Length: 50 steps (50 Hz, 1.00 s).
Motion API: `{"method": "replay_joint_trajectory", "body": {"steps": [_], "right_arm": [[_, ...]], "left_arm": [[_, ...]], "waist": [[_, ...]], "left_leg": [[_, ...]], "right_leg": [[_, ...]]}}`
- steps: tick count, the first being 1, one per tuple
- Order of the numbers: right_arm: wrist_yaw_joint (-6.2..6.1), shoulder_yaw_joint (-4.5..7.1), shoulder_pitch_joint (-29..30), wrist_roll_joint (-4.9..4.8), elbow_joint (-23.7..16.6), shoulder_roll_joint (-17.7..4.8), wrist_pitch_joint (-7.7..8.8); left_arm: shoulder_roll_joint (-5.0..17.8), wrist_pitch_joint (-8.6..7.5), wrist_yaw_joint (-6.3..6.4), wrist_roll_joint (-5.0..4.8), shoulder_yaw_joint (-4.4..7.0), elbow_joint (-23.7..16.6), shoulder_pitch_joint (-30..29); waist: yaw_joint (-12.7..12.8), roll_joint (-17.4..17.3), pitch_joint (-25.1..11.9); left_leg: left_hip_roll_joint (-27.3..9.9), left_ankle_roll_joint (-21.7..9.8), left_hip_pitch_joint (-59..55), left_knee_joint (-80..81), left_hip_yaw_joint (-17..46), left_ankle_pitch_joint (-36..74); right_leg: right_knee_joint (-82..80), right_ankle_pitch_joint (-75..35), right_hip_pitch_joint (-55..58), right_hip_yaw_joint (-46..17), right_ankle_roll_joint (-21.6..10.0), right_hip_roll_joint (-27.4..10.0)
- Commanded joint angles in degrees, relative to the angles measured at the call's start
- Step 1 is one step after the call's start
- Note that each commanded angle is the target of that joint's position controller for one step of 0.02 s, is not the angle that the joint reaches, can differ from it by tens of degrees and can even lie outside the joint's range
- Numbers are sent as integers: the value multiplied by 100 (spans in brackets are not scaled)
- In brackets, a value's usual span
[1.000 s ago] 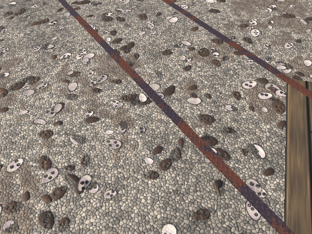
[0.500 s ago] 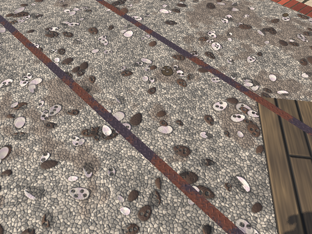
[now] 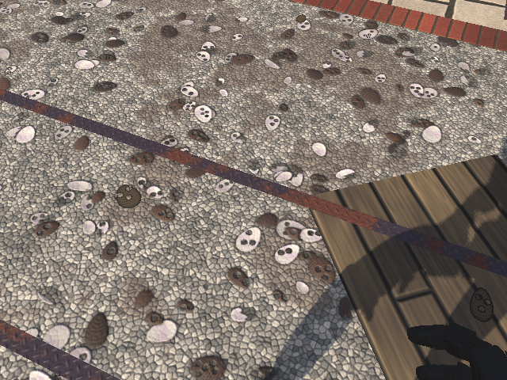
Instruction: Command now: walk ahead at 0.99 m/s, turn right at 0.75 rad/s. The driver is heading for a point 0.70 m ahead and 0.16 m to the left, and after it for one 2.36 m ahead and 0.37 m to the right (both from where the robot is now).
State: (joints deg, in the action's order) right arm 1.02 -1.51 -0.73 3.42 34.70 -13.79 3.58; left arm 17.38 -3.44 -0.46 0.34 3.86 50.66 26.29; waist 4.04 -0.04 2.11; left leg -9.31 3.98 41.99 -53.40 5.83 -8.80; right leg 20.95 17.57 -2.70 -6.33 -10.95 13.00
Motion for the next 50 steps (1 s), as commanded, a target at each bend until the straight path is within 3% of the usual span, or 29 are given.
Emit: {"method": "replay_joint_trajectory", "body": {"steps": [1,3,5,7,8,9,10,11,13,15,17,20,23,25,28,29,30,31,32,33,35,39,41,43,46,47,48,49,50], "right_arm": [[55,50,364,-141,-364,-360,17],[47,81,507,-152,-400,-451,51],[-10,201,238,-118,-323,-727,77],[-129,448,-1266,-212,103,-1213,105],[-234,569,-2530,-220,477,-1429,81],[-332,678,-3673,-107,748,-1796,66],[-202,760,-3127,-3,829,-2097,76],[-75,724,-2254,-83,629,-1461,44],[23,605,-2002,-180,765,-872,70],[-9,528,-2338,-202,1130,-726,118],[-45,559,-2571,-284,1296,-830,179],[-84,650,-2363,-276,1184,-1008,201],[7,766,-2432,-385,1161,-1288,227],[11,782,-2635,-422,1221,-1298,199],[2,811,-2837,-346,1375,-1471,178],[-18,740,-2626,-301,1256,-1206,222],[-24,547,-3109,-460,1002,-345,238],[-26,535,-2898,-351,975,-602,226],[-15,537,-2170,-256,850,-685,212],[16,491,-1661,-137,719,-671,237],[67,444,-1266,38,437,-563,186],[199,296,-346,22,-190,-543,73],[304,218,-316,-139,-189,-502,87],[240,301,-587,-200,-9,-748,56],[-52,560,-2033,-43,423,-1252,69],[-197,684,-2937,114,464,-1701,100],[-230,712,-2968,245,391,-2052,85],[-241,732,-2354,68,366,-1793,31],[-221,622,-1844,-8,311,-1268,38]], "left_arm": [[861,-232,-38,-102,221,-422,-247],[845,-258,-38,-101,210,-295,-16],[1008,-262,26,-40,228,-221,9],[1379,-227,58,134,293,-213,-255],[1263,-213,60,224,270,-279,-656],[538,-269,88,298,87,-454,-851],[-52,-339,-40,-131,-83,-633,358],[384,-296,30,69,-116,-524,-196],[553,-300,-39,252,-121,-827,-1375],[286,-218,-120,431,-232,-1156,-1727],[171,-159,-164,470,-333,-1377,-1885],[154,-197,-274,321,-499,-1828,-2796],[169,-194,-287,167,-525,-1874,-3046],[363,-204,-193,174,-448,-1857,-3012],[728,-259,30,257,-199,-1331,-1353],[1094,-272,159,347,-40,-1167,-197],[1629,-229,176,507,121,-1015,167],[1388,-175,120,262,131,-921,80],[943,-175,83,177,80,-904,-388],[666,-188,40,133,48,-846,-531],[398,-214,49,103,-15,-616,-426],[509,-298,132,25,60,-509,-603],[806,-299,70,15,180,-618,-939],[1084,-313,-27,-46,271,-597,-764],[1175,-302,-96,-35,284,-459,-407],[682,-322,-94,-21,153,-575,-460],[-23,-264,-21,-203,-13,-797,36],[310,-176,13,-133,0,-869,-127],[475,-75,-17,1,35,-832,-553]], "waist": [[-20,-25,310],[165,125,169],[16,258,-157],[-850,498,-1011],[-1565,473,-1399],[-1865,-483,-1851],[-747,-2677,-2328],[-747,-1172,-1288],[-706,220,-492],[-458,-8,-87],[-336,-230,133],[-374,-271,439],[-525,-385,251],[-567,-322,90],[127,-191,-1082],[672,3,-1625],[253,1486,-2302],[260,1486,-1955],[148,858,-919],[112,352,-501],[-234,419,-145],[-573,421,273],[-700,455,160],[-779,338,28],[-1522,-249,-945],[-1866,-820,-1552],[-1334,-1813,-1989],[-1083,-1660,-1549],[-940,-936,-683]], "left_leg": [[473,-159,-1607,1433,-817,1638],[615,-375,-1720,1976,-851,1929],[923,-563,-2029,2328,-882,1404],[1170,-753,-3265,2297,-922,365],[914,-865,-4499,2170,-848,-12],[-112,-990,-5569,1941,466,-1633],[-1285,-1960,-6521,3659,4684,-2448],[-1021,-2090,-5901,3970,4559,-3095],[-507,-1968,-4503,3894,2998,-1888],[-57,-1887,-3674,4022,2354,-1285],[61,-1982,-3348,4263,2156,-955],[378,-1889,-2216,4780,1550,-416],[393,-1646,-1862,4967,1369,720],[344,-1463,-2629,4427,1360,1521],[637,-1155,-3100,1660,742,3478],[841,-1050,-2264,-143,430,2517],[1514,-844,-606,-2154,-38,-1327],[1406,-963,366,-2671,149,-1585],[993,-1002,814,-2558,60,-1070],[790,-951,678,-2190,-8,-843],[622,-743,331,-1615,-76,-1083],[370,-328,-277,332,-194,-901],[749,-263,-2453,1490,-566,379],[863,-267,-3506,1634,-648,830],[861,-444,-5290,1919,-691,-113],[-355,-596,-6201,2267,631,-1959],[-1910,-862,-6410,3515,3321,-3690],[-1860,-1190,-5811,4156,4363,-4404],[-1538,-1209,-5130,4018,3257,-3861]], "right_leg": [[-1227,-2702,-1583,-1148,-446,-1176],[-1125,-3498,-745,-1140,-296,-1403],[-455,-5124,193,-1093,-88,-1579],[1331,-6361,634,-936,123,-1710],[2833,-5832,-85,-674,200,-1518],[5295,-2748,-1273,-298,262,-1069],[6579,804,-3239,-426,573,-12],[6529,330,-4021,-319,406,-748],[5735,-224,-3809,-66,494,-1257],[5109,-41,-3684,6,689,-1491],[4449,178,-3855,117,892,-1672],[2517,-868,-3023,441,1177,-1704],[1603,-1971,-1514,719,1207,-1399],[1151,-1931,-1402,639,1143,-1347],[1008,-954,399,932,805,-1141],[991,389,1483,-100,529,-2106],[194,2315,2621,-3254,-176,-3636],[-496,2577,2483,-4692,-488,-3536],[-503,2112,1840,-3702,-497,-3233],[-477,1146,1154,-2960,-486,-2939],[-600,8,226,-2307,-453,-2453],[-1191,-561,-1038,-1756,-477,-2193],[-1552,-844,-2432,-1210,-237,-1837],[-1453,-1338,-2497,-1242,-97,-1979],[1617,-2926,-2217,-720,292,-1410],[3706,-1436,-2961,-395,449,-1010],[5459,1226,-3874,-93,487,-805],[5985,558,-4514,79,419,-1077],[5914,109,-4683,181,420,-1449]]}}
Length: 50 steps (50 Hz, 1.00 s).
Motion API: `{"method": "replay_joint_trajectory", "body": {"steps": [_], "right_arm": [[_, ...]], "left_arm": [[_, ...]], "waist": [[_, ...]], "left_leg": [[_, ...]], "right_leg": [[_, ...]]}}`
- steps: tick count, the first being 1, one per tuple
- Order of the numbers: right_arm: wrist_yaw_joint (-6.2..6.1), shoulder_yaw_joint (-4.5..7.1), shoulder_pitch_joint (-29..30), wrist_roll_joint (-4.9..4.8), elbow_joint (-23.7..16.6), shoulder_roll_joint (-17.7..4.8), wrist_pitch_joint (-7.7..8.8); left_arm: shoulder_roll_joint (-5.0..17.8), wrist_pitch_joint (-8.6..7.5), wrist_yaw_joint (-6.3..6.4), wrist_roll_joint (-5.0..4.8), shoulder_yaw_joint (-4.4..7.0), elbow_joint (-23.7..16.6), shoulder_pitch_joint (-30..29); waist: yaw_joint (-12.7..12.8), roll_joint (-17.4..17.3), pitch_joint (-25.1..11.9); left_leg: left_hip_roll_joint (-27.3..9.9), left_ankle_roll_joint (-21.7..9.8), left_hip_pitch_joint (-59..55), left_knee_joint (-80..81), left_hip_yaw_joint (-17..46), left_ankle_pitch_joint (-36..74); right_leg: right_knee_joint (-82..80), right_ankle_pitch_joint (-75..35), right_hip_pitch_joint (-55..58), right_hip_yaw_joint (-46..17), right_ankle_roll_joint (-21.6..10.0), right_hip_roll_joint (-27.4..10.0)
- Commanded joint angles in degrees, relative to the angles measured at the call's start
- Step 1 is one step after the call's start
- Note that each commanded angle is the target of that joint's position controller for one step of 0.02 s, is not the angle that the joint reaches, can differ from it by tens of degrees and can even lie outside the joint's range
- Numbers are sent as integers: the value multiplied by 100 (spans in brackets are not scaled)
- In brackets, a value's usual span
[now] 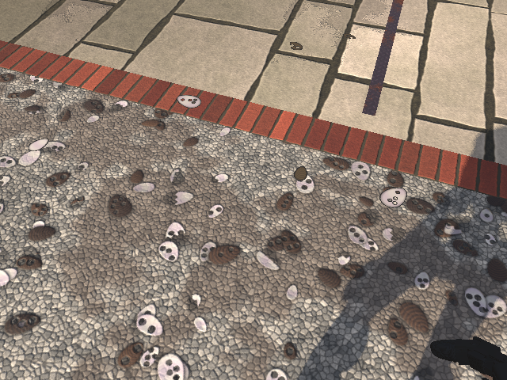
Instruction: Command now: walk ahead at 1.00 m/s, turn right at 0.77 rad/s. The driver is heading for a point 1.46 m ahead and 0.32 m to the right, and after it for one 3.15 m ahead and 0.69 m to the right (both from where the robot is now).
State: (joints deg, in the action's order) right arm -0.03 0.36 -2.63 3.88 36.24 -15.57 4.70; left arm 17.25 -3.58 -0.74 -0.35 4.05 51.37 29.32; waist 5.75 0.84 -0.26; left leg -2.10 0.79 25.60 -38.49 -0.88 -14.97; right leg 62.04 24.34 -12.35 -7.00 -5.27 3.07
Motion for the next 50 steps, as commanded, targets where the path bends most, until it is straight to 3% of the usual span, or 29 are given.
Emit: {"method": "replay_joint_trajectory", "body": {"steps": [1,2,3,5,9,11,13,15,16,17,18,19,20,21,22,25,28,30,32,35,37,39,40,41,42,44,45,47,50], "right_arm": [[-71,374,-1476,-80,216,-806,-45],[-55,336,-1424,-65,293,-686,-24],[-60,315,-1506,-113,426,-631,32],[1,261,-1706,-254,705,-369,137],[2,271,-1477,-255,855,-411,256],[-52,301,-1523,-260,944,-598,255],[-101,367,-1788,-263,984,-952,220],[-156,487,-1632,-233,878,-1396,61],[-170,524,-1389,-219,758,-1502,-35],[-137,522,-1355,-158,733,-1434,-90],[-16,345,-1362,-78,616,-684,-76],[4,268,-1875,-230,-116,-673,23],[-6,250,-1311,-170,-170,-957,167],[-11,220,-1147,-188,-150,-971,227],[-31,183,-995,-115,-128,-904,201],[3,120,-1298,83,71,-730,-167],[99,-21,-313,-28,-378,-404,-205],[194,-82,77,-139,-423,-252,-142],[241,-75,409,-285,-407,-226,-118],[230,17,520,-311,-360,-458,-105],[212,129,77,-305,-205,-718,-105],[136,318,-1770,-372,393,-1080,-163],[73,441,-3088,-339,788,-1254,-198],[32,651,-3452,-207,923,-1851,-248],[109,606,-2908,-292,891,-1569,-300],[129,544,-2156,-331,757,-1075,-277],[106,500,-2099,-311,793,-928,-256],[65,414,-2027,-317,908,-813,-182],[85,491,-2021,-357,847,-1059,-51]], "left_arm": [[467,0,-58,127,18,-866,-1107],[377,68,-123,140,16,-834,-1172],[243,153,-184,165,-4,-890,-1186],[39,292,-259,188,-57,-1086,-1658],[0,284,-421,177,-182,-1680,-2568],[-1,275,-532,182,-244,-1816,-2977],[107,271,-527,176,-227,-1751,-2841],[493,268,-422,157,-82,-1435,-1673],[742,270,-342,170,48,-1105,-541],[1028,292,-204,169,224,-748,323],[1432,378,-63,42,365,-774,-234],[2069,438,-55,219,437,-1160,-660],[1806,452,15,191,443,-1239,-497],[1510,395,74,167,378,-1093,-639],[1327,298,102,144,324,-1011,-777],[880,40,117,68,122,-1004,-1185],[740,-156,48,61,75,-831,-866],[720,-245,-9,23,74,-746,-742],[726,-343,-42,-46,49,-570,-367],[926,-363,39,78,53,-371,-210],[1141,-294,175,218,91,-304,-220],[1249,-127,293,453,133,-375,-624],[1273,-69,328,469,137,-507,-1123],[574,-138,238,247,-30,-809,-849],[446,-311,121,260,-149,-969,-778],[634,-445,81,321,-257,-1218,-1569],[589,-427,58,379,-290,-1297,-1762],[437,-206,24,527,-373,-1470,-1764],[348,-63,-45,463,-503,-1914,-2504]], "waist": [[-1027,-603,-33],[-893,-552,160],[-746,-768,295],[-668,-638,507],[-400,-616,659],[-421,-315,797],[-285,-402,507],[414,-650,-243],[934,-660,-772],[1194,-276,-1149],[563,1144,-589],[-72,1692,-1733],[220,518,-1621],[-40,-19,-630],[-321,-441,-157],[-890,-694,210],[-653,-366,681],[-412,-297,673],[-106,-253,599],[-105,-35,470],[-445,339,24],[-1374,562,-762],[-2129,363,-1052],[-1746,-1264,-1389],[-1292,-1472,-1739],[-1041,52,-496],[-854,357,-59],[-414,234,406],[-432,-30,794]], "left_leg": [[-1939,-837,-2918,2454,2888,-2002],[-1646,-693,-2538,2531,2098,-1116],[-1607,-663,-2305,2592,1630,-549],[-1377,-484,-2296,2763,724,673],[-1168,-421,-2089,3097,-670,2262],[-954,-328,-1881,3324,-1299,3001],[-1008,-308,-2256,2708,-1489,5662],[-1207,-293,-2582,1007,-1447,7397],[-1289,-338,-2257,-430,-1309,7412],[-1014,-261,-1288,-2362,-1268,5437],[112,-85,397,-4683,-1192,-723],[464,84,2212,-5971,-60,-1531],[151,28,2554,-5624,556,-942],[-85,11,2535,-4950,567,-622],[-300,52,2147,-4361,555,-570],[-638,221,1093,-3297,448,-741],[-703,258,972,-1660,51,391],[-562,21,548,-510,-175,1885],[-334,-266,183,175,-451,2890],[31,-603,302,764,-603,2595],[534,-758,-36,742,-710,1711],[846,-944,-1430,566,-675,960],[577,-1189,-2764,696,-349,611],[-719,-2195,-4761,381,2157,-489],[-1357,-2630,-5042,1851,4983,-985],[-1244,-2338,-3427,2415,4155,-1363],[-980,-2135,-2558,2548,3674,-986],[-471,-1960,-1347,2762,3020,-564],[-69,-1962,-149,3206,2443,28]], "right_leg": [[1551,-801,-3556,271,-104,-633],[1390,-845,-3341,274,-56,-728],[1262,-843,-3263,271,-2,-821],[1181,-994,-3519,381,-6,-909],[-140,-1982,-3344,747,-101,-927],[-1356,-2463,-2487,1357,-277,-683],[-1728,-2459,-1600,1772,-453,-194],[-1749,-1960,-376,1780,-631,183],[-1916,-1773,834,1558,-796,270],[-2237,-1436,2308,1120,-951,274],[-2477,-1200,2617,-136,-1106,-408],[-3619,-857,4041,-3419,-2269,-1650],[-4497,-89,3760,-4004,-2165,-1757],[-4778,-202,2754,-3707,-1923,-1653],[-4789,-745,1816,-3218,-1737,-1405],[-4923,-1629,87,-1837,-1444,-705],[-5392,-2519,-603,-1234,-1328,-476],[-5523,-3301,-487,-606,-940,-234],[-5897,-4011,-8,-418,-635,-435],[-5694,-5742,1458,53,-333,-734],[-4852,-7930,2255,358,-104,-1000],[-2632,-9092,2294,637,51,-1148],[-563,-8282,1249,936,136,-940],[2429,-3394,-1607,910,534,-10],[3020,56,-2999,297,506,581],[2224,-789,-3213,-140,340,-268],[1705,-812,-2959,-41,332,-449],[1017,-595,-2600,74,508,-643],[-529,-1084,-2212,527,752,-780]]}}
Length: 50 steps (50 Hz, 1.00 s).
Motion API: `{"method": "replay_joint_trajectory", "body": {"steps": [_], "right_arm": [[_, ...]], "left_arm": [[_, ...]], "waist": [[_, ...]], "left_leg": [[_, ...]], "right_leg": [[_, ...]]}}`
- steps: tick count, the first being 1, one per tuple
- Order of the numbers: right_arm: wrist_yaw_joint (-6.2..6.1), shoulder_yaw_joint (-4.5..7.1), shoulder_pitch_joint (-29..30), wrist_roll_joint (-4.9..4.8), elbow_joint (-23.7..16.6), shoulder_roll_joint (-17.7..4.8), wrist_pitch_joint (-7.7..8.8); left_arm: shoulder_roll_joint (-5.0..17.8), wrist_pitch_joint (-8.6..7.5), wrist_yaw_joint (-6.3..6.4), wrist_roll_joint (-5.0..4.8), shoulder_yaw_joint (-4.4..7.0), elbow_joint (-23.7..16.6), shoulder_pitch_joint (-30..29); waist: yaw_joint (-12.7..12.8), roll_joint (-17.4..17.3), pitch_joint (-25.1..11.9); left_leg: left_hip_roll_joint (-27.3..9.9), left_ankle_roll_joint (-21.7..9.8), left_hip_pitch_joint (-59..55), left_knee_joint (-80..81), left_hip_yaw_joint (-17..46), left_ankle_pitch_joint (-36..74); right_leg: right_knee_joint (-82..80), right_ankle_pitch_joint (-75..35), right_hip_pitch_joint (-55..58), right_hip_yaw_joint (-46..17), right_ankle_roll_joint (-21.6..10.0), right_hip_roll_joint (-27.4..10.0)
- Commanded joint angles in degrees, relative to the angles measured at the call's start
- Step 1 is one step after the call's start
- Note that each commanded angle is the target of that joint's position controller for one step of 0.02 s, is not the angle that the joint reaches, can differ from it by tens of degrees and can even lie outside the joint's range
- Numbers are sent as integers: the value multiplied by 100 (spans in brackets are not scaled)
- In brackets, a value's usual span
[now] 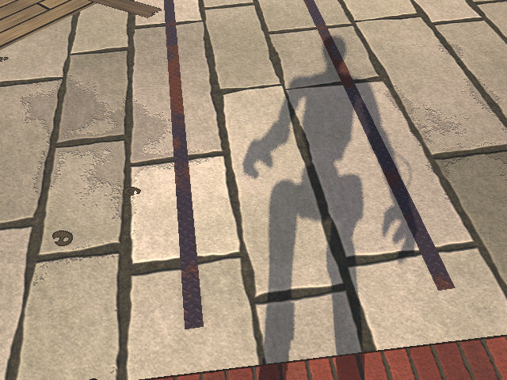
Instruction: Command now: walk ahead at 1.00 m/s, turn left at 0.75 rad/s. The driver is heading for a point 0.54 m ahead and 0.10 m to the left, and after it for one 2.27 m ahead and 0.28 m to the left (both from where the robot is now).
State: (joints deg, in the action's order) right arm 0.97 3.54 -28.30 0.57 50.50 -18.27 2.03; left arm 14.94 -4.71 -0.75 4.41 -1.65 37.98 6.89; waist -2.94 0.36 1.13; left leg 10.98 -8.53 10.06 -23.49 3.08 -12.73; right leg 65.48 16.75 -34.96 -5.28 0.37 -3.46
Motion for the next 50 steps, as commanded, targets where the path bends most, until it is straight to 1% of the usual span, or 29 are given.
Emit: {"method": "replay_joint_trajectory", "body": {"steps": [1,4,7,9,10,11,12,13,14,15,16,17,20,22,24,26,27,29,30,31,32,33,34,35,36,38,41,44,50], "right_arm": [[-14,197,533,-37,-603,-793,236],[30,281,267,-154,-567,-886,261],[-27,346,13,-147,-533,-1009,202],[-86,390,21,-87,-526,-1190,179],[-68,417,201,-58,-557,-1344,193],[-40,373,437,-40,-670,-1172,258],[-70,152,317,-116,-878,-243,324],[-53,23,-102,-265,-1166,-203,266],[-97,98,634,-98,-986,-671,147],[-35,126,1104,3,-1029,-736,102],[41,125,1296,49,-1030,-650,46],[130,100,1437,125,-1113,-485,-35],[220,36,1777,144,-1391,-212,-266],[299,-29,2105,170,-1679,-138,-257],[439,-78,2097,189,-1681,-120,-225],[520,-80,2020,189,-1552,-130,-163],[519,-117,2116,244,-1528,-41,-142],[404,-76,1624,384,-1187,-221,-113],[303,-29,1010,415,-878,-363,-64],[191,-9,484,456,-606,-445,29],[107,56,630,443,-487,-862,95],[58,50,313,347,-790,-1130,168],[-1,99,353,49,-929,-1001,87],[-113,25,1181,-23,-1042,-737,11],[-180,-84,1709,-22,-1049,-355,11],[-265,-136,1612,-10,-939,-290,24],[-258,-47,1625,40,-794,-393,83],[-251,-87,2000,50,-839,-107,67],[-219,95,1782,45,-839,-412,-115]], "left_arm": [[519,37,-90,-88,24,-700,-612],[382,13,-145,-241,-25,-831,-1072],[563,-29,-84,-241,35,-942,-1336],[847,-75,12,-248,171,-773,-746],[1055,-111,79,-272,282,-541,168],[1387,-144,199,-207,436,-344,1372],[1807,-138,308,-1,594,-226,2300],[2097,-62,254,-57,704,-194,1901],[1348,-20,239,-104,610,-293,1330],[931,-23,210,-144,506,-221,1110],[767,-26,184,-98,468,-91,1075],[717,-57,193,-127,447,99,1228],[526,-192,104,-374,423,417,1275],[621,-221,98,-450,448,434,925],[813,-240,115,-461,511,451,590],[763,-318,153,-472,494,537,768],[845,-326,158,-505,498,614,1080],[1181,-211,185,-496,554,705,1284],[1210,-122,213,-454,544,758,1372],[1167,-48,215,-519,514,806,1325],[704,65,239,-584,459,902,1648],[225,137,275,-824,306,951,3105],[709,161,321,-817,385,969,2704],[919,237,349,-714,416,955,2435],[934,315,336,-455,426,948,1998],[865,541,208,-192,517,1050,1958],[334,673,88,-351,497,850,1724],[145,702,-8,-369,475,685,1353],[338,817,-173,-300,584,186,600]], "waist": [[333,-57,714],[-26,-235,440],[-240,-297,251],[37,-337,-295],[556,-287,-864],[1165,-166,-1546],[1251,1062,-2425],[795,2412,-3077],[898,1107,-1887],[908,518,-1110],[800,192,-689],[689,306,-375],[342,462,112],[151,546,277],[-22,595,208],[-43,354,144],[42,256,88],[-137,230,-77],[-371,213,-324],[-723,26,-402],[-443,-1133,-620],[-9,-1205,-2454],[-403,-560,-3002],[-102,-261,-2278],[122,-156,-1484],[262,-246,-785],[533,-337,-687],[606,-747,-618],[360,-715,-409]], "left_leg": [[-1225,-912,1664,1794,1884,52],[-1130,-510,1445,1693,1757,1335],[-1271,-299,194,1142,1959,2319],[-1299,-74,-312,80,1938,3632],[-1166,44,-190,-1058,1795,3885],[-979,124,607,-2603,1612,3016],[-541,132,1974,-4529,960,-751],[-497,199,3108,-5744,489,-1638],[-1004,158,3605,-5753,345,-858],[-1188,207,3554,-5366,243,-434],[-1355,273,3375,-5121,209,-338],[-1483,312,3309,-4964,212,-367],[-1644,464,3397,-4412,59,-396],[-1526,559,3173,-3391,-242,260],[-1327,495,2112,-2253,-636,1450],[-1032,335,1127,-1384,-940,2732],[-878,321,589,-867,-882,3211],[-605,199,-114,-730,-781,2788],[-703,49,-695,-539,-482,2742],[-1011,-71,-1398,245,-294,3613],[-2046,-195,-2277,-182,243,7186],[-4107,-991,-4098,-2123,1728,11358],[-4178,-1125,-3754,-1540,1906,10311],[-3899,-1164,-2653,-794,1611,7285],[-3537,-1027,-1635,-381,1453,5699],[-3226,-914,-290,94,774,5594],[-2891,-731,370,404,-86,4768],[-2601,-347,572,397,-831,3742],[-3083,-2,518,-54,-988,1355]], "right_leg": [[-1501,-922,365,460,244,-107],[-2711,-2442,1257,589,206,116],[-3512,-2258,1224,492,131,280],[-3793,-1438,2105,477,44,534],[-3748,-1039,3150,435,-50,471],[-3504,-58,4599,-176,-240,-240],[-3744,1935,6131,-2152,-522,-1964],[-4766,2811,6414,-4816,-1111,-2705],[-4917,2904,5540,-3884,-989,-2180],[-4821,1651,4769,-2676,-864,-1890],[-4890,490,4183,-1905,-773,-1653],[-4959,-219,3799,-1298,-713,-1463],[-5022,-2997,3374,-108,-586,-1359],[-5138,-4178,3028,711,-533,-1151],[-5067,-4350,2580,1540,-355,-840],[-4708,-4100,2247,1882,-209,-534],[-4553,-3675,2145,1794,-203,-507],[-3496,-4436,2401,1598,-377,-696],[-2482,-4513,2429,1496,-408,-743],[-1135,-3478,2106,1583,-356,-485],[1216,1938,1164,1681,-230,546],[2750,3219,369,-236,-183,830],[2525,2337,304,-775,-144,694],[1908,1644,172,-337,-32,405],[1279,1360,245,-42,8,35],[1138,1111,790,301,105,106],[341,551,1017,461,126,52],[-1068,-317,1251,640,10,-61],[-2384,-105,1638,986,-246,97]]}}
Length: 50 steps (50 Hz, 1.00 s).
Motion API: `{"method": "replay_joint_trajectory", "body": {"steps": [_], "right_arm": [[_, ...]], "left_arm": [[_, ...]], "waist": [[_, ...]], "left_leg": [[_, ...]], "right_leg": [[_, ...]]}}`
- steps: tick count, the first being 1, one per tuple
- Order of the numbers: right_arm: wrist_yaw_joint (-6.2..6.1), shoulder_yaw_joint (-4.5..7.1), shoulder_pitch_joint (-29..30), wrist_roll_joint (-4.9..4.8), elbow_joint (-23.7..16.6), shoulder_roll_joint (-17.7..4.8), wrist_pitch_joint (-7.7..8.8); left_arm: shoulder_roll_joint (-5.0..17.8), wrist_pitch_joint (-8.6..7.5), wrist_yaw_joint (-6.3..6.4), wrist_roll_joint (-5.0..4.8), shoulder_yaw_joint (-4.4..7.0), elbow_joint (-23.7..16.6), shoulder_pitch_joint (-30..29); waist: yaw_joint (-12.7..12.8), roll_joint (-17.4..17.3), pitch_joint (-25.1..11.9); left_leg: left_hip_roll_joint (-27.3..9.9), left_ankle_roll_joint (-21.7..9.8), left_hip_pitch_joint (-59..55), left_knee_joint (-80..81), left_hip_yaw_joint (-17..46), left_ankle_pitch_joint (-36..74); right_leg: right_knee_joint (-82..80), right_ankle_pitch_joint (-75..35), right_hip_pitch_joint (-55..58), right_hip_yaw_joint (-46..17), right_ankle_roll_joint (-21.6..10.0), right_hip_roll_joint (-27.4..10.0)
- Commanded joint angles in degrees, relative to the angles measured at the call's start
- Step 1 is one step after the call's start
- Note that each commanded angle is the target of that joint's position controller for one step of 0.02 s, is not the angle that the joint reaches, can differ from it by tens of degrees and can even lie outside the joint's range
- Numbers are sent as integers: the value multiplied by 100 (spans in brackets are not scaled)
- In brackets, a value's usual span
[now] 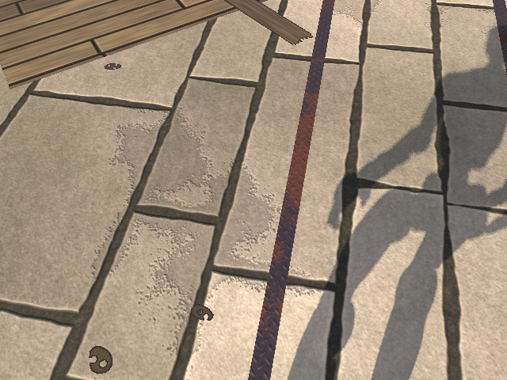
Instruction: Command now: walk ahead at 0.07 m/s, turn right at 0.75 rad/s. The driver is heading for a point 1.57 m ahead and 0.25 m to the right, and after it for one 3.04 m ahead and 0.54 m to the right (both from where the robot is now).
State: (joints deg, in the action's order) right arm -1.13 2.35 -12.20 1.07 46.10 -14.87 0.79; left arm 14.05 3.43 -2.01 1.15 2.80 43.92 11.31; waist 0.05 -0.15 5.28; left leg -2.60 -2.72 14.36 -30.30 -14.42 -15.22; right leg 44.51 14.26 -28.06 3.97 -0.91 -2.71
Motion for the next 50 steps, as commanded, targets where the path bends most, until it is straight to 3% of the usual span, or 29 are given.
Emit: {"method": "replay_joint_trajectory", "body": {"steps": [1,2,3,4,5,7,9,12,17,22,26,29,30,31,32,33,34,35,36,37,40,41,43,45,46,47,48,49,50], "right_arm": [[-14,238,166,-23,-404,-786,-34],[-9,261,-1,-7,-354,-786,-89],[28,267,-315,52,-356,-704,-172],[14,152,-90,50,-831,-397,-283],[-23,125,208,123,-883,-515,-358],[-32,140,281,-2,-810,-553,-290],[-30,184,200,121,-718,-699,-251],[16,155,255,81,-791,-581,-321],[-13,143,488,52,-916,-629,-337],[-44,135,523,-3,-919,-666,-288],[-35,124,342,-65,-900,-695,-243],[-84,98,-158,-54,-761,-608,-181],[-115,89,-239,-2,-712,-645,-140],[-135,48,18,98,-817,-810,-102],[-68,-24,369,164,-878,-838,-98],[4,-67,464,90,-807,-628,-93],[59,-46,605,1,-782,-690,-101],[89,84,498,-26,-748,-1010,-136],[90,202,282,-61,-716,-1300,-159],[112,268,55,-77,-687,-1393,-171],[149,396,-457,-104,-548,-1386,-201],[142,433,-580,-102,-497,-1348,-225],[195,486,-537,-30,-479,-1302,-302],[265,513,-236,-14,-557,-1240,-327],[286,529,31,-26,-628,-1217,-325],[288,545,437,-23,-749,-1196,-325],[251,552,853,-1,-889,-1128,-300],[209,498,661,-82,-892,-778,-234],[186,321,387,-127,-1069,-327,-150]], "left_arm": [[427,-10,-43,36,156,-445,182],[501,-58,-18,56,196,-417,337],[981,-150,67,88,319,-383,637],[1859,-174,98,51,515,-514,777],[1806,-130,120,-55,583,-422,1210],[1351,-31,204,-55,458,-472,520],[1056,9,218,-112,380,-677,-56],[1232,-34,148,-135,450,-676,192],[1381,-6,144,-63,519,-737,342],[1271,-25,141,24,447,-723,405],[1231,-21,128,56,389,-704,243],[1143,-21,161,-15,320,-653,14],[934,-54,204,-41,233,-607,63],[464,-97,225,-34,87,-541,440],[671,-89,253,-25,120,-507,339],[774,-94,252,54,135,-428,306],[725,-125,236,53,115,-394,180],[776,-158,246,42,129,-399,-21],[918,-174,245,45,171,-434,-81],[964,-186,247,15,177,-462,-123],[850,-188,334,-42,134,-596,-378],[834,-213,333,-2,110,-625,-385],[816,-281,251,33,79,-699,-607],[755,-378,228,-23,43,-735,-704],[720,-430,256,-64,33,-676,-503],[706,-469,315,-106,39,-521,-19],[903,-505,418,-85,105,-276,779],[1457,-543,530,-53,250,-141,1180],[1873,-546,558,48,296,-435,683]], "waist": [[96,-560,-762],[142,-241,-759],[185,1079,-689],[199,2157,-605],[477,1236,-1003],[111,665,-551],[-46,697,-716],[33,289,-1001],[226,583,-932],[336,687,-985],[238,715,-936],[-94,601,-857],[-118,340,-882],[139,-734,-996],[205,-968,-636],[290,-774,-503],[329,-833,-387],[202,-954,-307],[97,-1097,-355],[-1,-1079,-443],[-154,-754,-641],[-166,-659,-911],[-222,-868,-734],[-125,-953,-440],[49,-845,-446],[387,-721,-442],[843,-564,-377],[857,393,-634],[603,1276,-938]], "left_leg": [[-1746,-435,152,337,686,1234],[-1594,-195,261,-215,561,654],[-1022,207,731,-1678,169,-577],[278,643,2371,-2996,407,-2768],[267,621,2484,-3696,1456,-2616],[33,544,2519,-3505,1771,-1370],[65,540,2143,-3289,1700,-743],[186,610,2012,-3036,1769,-603],[323,623,2115,-2198,1955,-469],[373,455,1540,-1723,1906,-525],[500,279,821,-1108,1824,-752],[553,77,-297,422,1721,-157],[194,-22,-777,1069,2019,231],[-950,-246,-985,1802,3366,21],[-1551,-742,-40,1977,4327,502],[-1356,-858,283,1902,4159,500],[-902,-648,272,1665,3809,523],[-557,-488,129,1431,3618,674],[-491,-484,-206,1266,3723,1107],[-560,-582,-609,1137,3928,1721],[-682,-862,-1428,924,4426,2606],[-553,-902,-1518,1087,4520,1236],[-353,-957,-1054,1665,4862,-1973],[-187,-886,-297,1819,4953,-2215],[-17,-747,181,1763,4810,-1937],[253,-490,805,1632,4538,-1699],[707,-7,1802,1245,4042,-1601],[1226,364,3038,-287,3140,-1880],[1255,240,3713,-1959,2509,-1715]], "right_leg": [[-645,152,1147,98,-193,74],[-1081,36,1468,-53,-306,127],[-2120,-936,1787,-1380,-574,-537],[-2668,-2771,2152,-4030,-1598,-1943],[-2772,-2386,2351,-4046,-1968,-1850],[-2692,-1412,1919,-2925,-1599,-1126],[-2595,-1719,1781,-2423,-1249,-601],[-2473,-1995,1950,-2518,-1142,-477],[-2613,-560,2090,-3143,-1076,-370],[-2499,-881,1899,-3317,-1042,-371],[-2425,-1316,1652,-3505,-1021,-354],[-2241,-1135,1215,-3478,-751,-132],[-2055,-521,976,-3211,-495,56],[-1211,660,786,-2439,-170,592],[-1273,1182,856,-1635,-57,1104],[-1207,931,1362,-1472,-2,678],[-1530,405,1500,-1271,-11,676],[-1523,126,1418,-1093,9,828],[-1284,262,1136,-957,41,917],[-966,701,753,-870,105,950],[-53,1377,-142,-954,277,893],[12,1411,-129,-980,285,837],[-166,1534,9,-950,244,800],[-735,1447,620,-889,203,869],[-1271,1246,1275,-866,147,914],[-2176,781,2222,-776,48,920],[-3183,89,3613,-598,-78,771],[-3296,584,4955,-1323,-184,-222],[-3576,2510,4684,-3719,-595,-2072]]}}
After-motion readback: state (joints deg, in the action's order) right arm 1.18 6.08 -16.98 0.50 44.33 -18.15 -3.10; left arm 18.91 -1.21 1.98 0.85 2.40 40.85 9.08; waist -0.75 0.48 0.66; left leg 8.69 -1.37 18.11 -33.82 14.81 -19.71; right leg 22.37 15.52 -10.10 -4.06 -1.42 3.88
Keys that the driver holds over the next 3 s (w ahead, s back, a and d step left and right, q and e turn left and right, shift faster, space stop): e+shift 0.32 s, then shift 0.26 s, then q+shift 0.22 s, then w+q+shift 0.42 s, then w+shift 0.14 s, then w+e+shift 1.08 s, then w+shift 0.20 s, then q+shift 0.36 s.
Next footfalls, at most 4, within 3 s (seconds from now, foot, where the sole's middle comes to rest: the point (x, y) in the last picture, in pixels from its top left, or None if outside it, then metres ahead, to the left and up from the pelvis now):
0.06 right None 0.11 -0.11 -0.77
0.60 left None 0.15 0.06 -0.77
0.98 right None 0.07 -0.12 -0.77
1.42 left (223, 369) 0.47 0.13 -0.77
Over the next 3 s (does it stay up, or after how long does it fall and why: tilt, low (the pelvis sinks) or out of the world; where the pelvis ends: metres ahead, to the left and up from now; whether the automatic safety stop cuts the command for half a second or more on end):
stays up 1.56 -0.29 0.01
